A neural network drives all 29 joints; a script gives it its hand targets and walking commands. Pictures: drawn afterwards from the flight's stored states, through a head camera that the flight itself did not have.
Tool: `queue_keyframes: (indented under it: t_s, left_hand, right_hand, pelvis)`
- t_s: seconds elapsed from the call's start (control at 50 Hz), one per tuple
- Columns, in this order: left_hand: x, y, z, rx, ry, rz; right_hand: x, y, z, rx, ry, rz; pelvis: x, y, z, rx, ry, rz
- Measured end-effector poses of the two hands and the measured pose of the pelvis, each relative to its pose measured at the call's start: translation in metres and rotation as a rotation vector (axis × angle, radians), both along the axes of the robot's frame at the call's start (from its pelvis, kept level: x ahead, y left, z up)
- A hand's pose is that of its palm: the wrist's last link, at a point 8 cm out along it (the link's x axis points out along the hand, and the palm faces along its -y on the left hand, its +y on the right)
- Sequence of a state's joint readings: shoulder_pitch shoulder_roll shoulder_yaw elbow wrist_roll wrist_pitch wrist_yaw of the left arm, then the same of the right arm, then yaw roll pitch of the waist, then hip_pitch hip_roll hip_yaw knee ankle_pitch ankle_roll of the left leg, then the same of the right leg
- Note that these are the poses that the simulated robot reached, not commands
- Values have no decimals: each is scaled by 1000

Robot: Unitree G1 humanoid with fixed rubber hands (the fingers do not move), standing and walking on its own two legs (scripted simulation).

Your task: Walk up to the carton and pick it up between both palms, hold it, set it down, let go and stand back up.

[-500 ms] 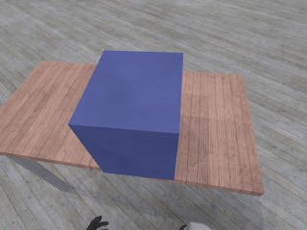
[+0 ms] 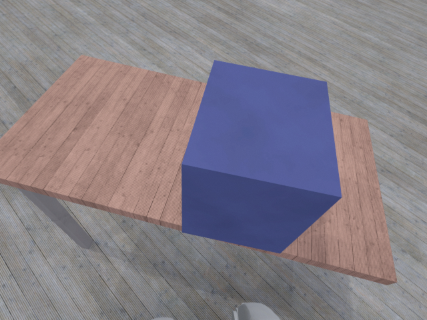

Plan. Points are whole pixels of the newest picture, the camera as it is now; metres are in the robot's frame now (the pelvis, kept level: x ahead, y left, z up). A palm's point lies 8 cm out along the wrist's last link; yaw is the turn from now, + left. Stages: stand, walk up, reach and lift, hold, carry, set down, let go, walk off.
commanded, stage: walk up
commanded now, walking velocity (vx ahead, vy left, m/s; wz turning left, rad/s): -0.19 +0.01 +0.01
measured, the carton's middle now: (249, 162) +0.40 -0.04 +0.04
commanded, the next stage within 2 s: stand in 1.86 s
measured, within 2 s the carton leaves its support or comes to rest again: neither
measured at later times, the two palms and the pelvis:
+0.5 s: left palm out of the picture -0.01 +0.21 -0.12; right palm out of the picture -0.07 -0.27 -0.14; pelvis -0.06 -0.02 +0.00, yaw +1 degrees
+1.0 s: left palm out of the picture -0.06 +0.24 -0.15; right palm out of the picture -0.06 -0.18 -0.14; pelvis -0.04 +0.03 +0.00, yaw +0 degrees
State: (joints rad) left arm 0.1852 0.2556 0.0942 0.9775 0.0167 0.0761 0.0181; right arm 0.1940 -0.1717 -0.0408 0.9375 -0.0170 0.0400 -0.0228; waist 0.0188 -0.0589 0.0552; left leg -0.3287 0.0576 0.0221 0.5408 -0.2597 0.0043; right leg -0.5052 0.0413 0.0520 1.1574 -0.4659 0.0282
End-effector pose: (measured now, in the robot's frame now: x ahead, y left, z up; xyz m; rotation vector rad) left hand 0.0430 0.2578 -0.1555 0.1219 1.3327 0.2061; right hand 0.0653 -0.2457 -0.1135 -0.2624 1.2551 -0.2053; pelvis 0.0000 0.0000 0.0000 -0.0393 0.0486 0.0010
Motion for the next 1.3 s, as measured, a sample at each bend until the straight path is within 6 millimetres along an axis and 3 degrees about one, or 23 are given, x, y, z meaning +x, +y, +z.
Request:
queue_keyframes:
  t_s: [0.08,0.16,0.28,0.4,0.5,0.56,0.68,0.8,1.0,1.3]
  left_hand:
    - [-9,-7,2,0,24,-6]
    - [-13,-15,7,16,26,-28]
    - [-24,-29,18,67,-47,-40]
    - [-45,-41,35,73,-53,-54]
    - [-49,-49,33,35,-75,-59]
    - [-51,-52,23,-6,-80,-55]
    - [-66,-46,8,-67,-46,0]
    - [-85,-32,6,-63,29,6]
    - [-106,-16,6,-45,136,23]
    - [-84,-21,3,-52,116,30]
  right_hand:
    - [8,7,-2,15,-62,2]
    - [-3,6,-11,45,-89,-6]
    - [-44,-17,-35,84,-35,-43]
    - [-93,-35,-35,87,67,-90]
    - [-130,-29,-31,86,142,-105]
    - [-140,-17,-28,72,164,-110]
    - [-138,20,-14,88,134,-85]
    - [-135,48,-18,117,137,-90]
    - [-129,67,-24,132,168,-89]
    - [-111,71,-28,126,161,-86]
  pelvis:
    - [-7,3,1,9,1,-12]
    - [-22,-2,-1,12,-4,-16]
    - [-49,-20,-8,24,-34,-4]
    - [-62,-23,1,56,-20,9]
    - [-63,-19,4,40,-7,17]
    - [-62,-14,2,19,-11,23]
    - [-57,-4,6,31,-34,6]
    - [-53,9,7,29,-48,-3]
    - [-40,26,5,33,-43,-2]
    - [-25,32,2,37,-48,3]
